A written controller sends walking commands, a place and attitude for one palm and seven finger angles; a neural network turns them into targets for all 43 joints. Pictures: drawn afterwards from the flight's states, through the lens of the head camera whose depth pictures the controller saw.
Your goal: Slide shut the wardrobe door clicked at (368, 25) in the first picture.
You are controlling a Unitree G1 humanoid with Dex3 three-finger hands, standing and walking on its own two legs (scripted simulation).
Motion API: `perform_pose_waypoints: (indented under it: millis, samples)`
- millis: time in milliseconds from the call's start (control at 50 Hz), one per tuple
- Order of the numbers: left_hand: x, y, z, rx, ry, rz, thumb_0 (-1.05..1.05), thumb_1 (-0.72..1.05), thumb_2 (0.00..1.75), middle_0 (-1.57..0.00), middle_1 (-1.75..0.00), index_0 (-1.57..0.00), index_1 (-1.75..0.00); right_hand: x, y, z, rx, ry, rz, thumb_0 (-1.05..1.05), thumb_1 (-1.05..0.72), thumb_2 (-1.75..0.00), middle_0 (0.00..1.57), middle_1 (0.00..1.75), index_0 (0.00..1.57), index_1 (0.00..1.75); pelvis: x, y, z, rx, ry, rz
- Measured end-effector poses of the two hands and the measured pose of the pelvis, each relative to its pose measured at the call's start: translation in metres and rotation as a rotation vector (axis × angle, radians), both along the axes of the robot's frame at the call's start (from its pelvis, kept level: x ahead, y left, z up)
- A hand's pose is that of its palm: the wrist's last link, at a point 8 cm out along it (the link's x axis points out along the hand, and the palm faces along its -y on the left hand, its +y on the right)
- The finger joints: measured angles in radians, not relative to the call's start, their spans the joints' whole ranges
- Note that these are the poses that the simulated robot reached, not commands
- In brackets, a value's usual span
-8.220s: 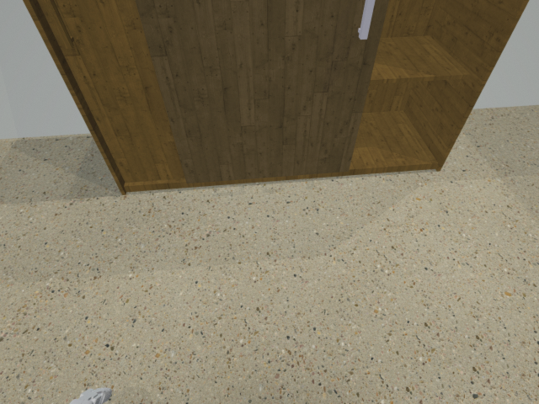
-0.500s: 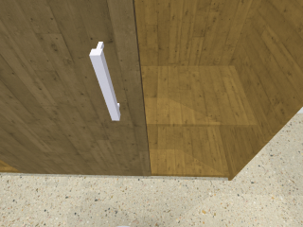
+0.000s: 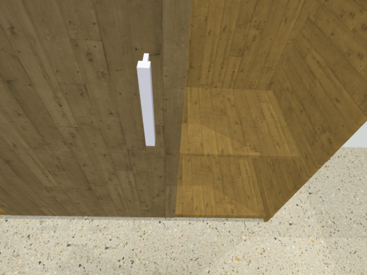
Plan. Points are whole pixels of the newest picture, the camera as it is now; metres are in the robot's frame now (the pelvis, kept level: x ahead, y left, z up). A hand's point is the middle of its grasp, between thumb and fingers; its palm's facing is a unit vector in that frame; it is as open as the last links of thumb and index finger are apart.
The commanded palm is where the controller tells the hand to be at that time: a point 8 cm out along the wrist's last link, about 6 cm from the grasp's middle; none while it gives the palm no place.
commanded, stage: come to a stop and stand still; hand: left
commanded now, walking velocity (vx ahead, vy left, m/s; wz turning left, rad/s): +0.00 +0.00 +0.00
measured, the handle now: (148, 104) +0.47 +0.12 +0.10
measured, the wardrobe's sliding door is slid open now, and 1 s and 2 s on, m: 0.51 0.51 0.51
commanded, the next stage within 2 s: look again from close up in 1.30 s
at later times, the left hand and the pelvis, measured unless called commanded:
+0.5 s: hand out of the picture -0.03 +0.07 -0.18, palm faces +0.07 -0.99 -0.14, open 7.3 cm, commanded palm none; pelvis +0.00 -0.07 -0.01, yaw +2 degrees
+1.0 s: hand out of the picture -0.01 +0.10 -0.18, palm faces +0.09 -0.98 -0.17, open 7.4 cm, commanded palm none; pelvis +0.03 -0.05 -0.01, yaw +2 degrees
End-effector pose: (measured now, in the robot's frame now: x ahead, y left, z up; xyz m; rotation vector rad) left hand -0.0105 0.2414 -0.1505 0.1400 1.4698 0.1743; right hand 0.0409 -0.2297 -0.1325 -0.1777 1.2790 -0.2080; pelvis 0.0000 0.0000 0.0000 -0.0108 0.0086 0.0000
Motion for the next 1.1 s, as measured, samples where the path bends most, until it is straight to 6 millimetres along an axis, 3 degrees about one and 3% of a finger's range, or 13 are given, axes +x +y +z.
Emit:
perform_pose_waypoints:
  millis: [140, 240, 340, 440, 560, 700, 900, 1100]
  samples:
    - [-0.007, -0.032, 0.002, 0.030, -0.042, -0.022, 0.00, 0.91, 0.90, -0.20, -0.30, -0.20, -0.30, -0.053, -0.026, -0.023, 0.056, 0.100, -0.048, 0.00, -0.90, -0.90, 0.20, 0.30, 0.20, 0.30, -0.013, -0.027, -0.008, 0.036, -0.011, 0.005]
    - [-0.013, -0.065, 0.008, 0.014, -0.062, -0.013, 0.00, 0.91, 0.90, -0.20, -0.30, -0.20, -0.30, -0.084, -0.035, -0.029, 0.099, 0.180, -0.051, 0.00, -0.91, -0.90, 0.20, 0.30, 0.19, 0.30, -0.011, -0.044, -0.005, 0.021, -0.027, 0.018]
    - [-0.018, -0.095, 0.002, -0.023, -0.045, -0.003, 0.00, 0.91, 0.90, -0.20, -0.30, -0.20, -0.30, -0.104, -0.036, -0.029, 0.120, 0.228, -0.060, 0.00, -0.91, -0.90, 0.20, 0.30, 0.19, 0.30, -0.008, -0.058, -0.005, 0.018, -0.037, 0.022]
    - [-0.024, -0.116, -0.001, -0.053, -0.020, 0.023, 0.00, 0.91, 0.90, -0.20, -0.30, -0.20, -0.30, -0.110, -0.036, -0.027, 0.132, 0.270, -0.060, 0.00, -0.90, -0.90, 0.20, 0.30, 0.19, 0.30, -0.003, -0.068, -0.006, 0.016, -0.033, 0.029]
    - [-0.029, -0.130, -0.002, -0.069, 0.010, 0.055, 0.00, 0.91, 0.90, -0.20, -0.30, -0.20, -0.30, -0.095, -0.039, -0.026, 0.128, 0.275, -0.045, 0.00, -0.90, -0.90, 0.20, 0.30, 0.19, 0.30, 0.006, -0.074, -0.006, 0.016, -0.024, 0.035]
    - [-0.027, -0.129, -0.003, -0.065, 0.030, 0.078, 0.00, 0.90, 0.90, -0.20, -0.30, -0.20, -0.30, -0.054, -0.044, -0.027, 0.102, 0.209, -0.015, 0.00, -0.90, -0.90, 0.20, 0.30, 0.19, 0.30, 0.017, -0.072, -0.007, 0.018, -0.023, 0.035]
    - [-0.015, -0.106, -0.005, -0.045, 0.017, 0.071, 0.00, 0.90, 0.90, -0.20, -0.30, -0.20, -0.30, -0.004, -0.051, -0.023, 0.044, 0.110, 0.019, 0.01, -0.92, -0.90, 0.20, 0.30, 0.19, 0.30, 0.028, -0.060, -0.008, 0.022, -0.033, 0.029]
    - [0.004, -0.076, -0.001, -0.013, -0.015, 0.048, 0.00, 0.90, 0.90, -0.20, -0.30, -0.20, -0.30, 0.006, -0.040, -0.021, 0.045, 0.092, 0.037, 0.01, -0.92, -0.90, 0.20, 0.30, 0.19, 0.30, 0.030, -0.047, -0.006, 0.028, -0.030, 0.030]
